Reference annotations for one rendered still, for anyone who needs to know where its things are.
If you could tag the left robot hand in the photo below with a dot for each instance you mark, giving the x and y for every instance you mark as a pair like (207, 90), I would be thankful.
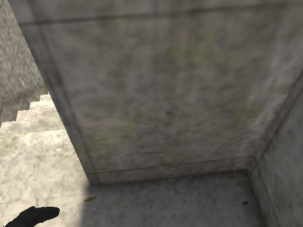
(32, 216)

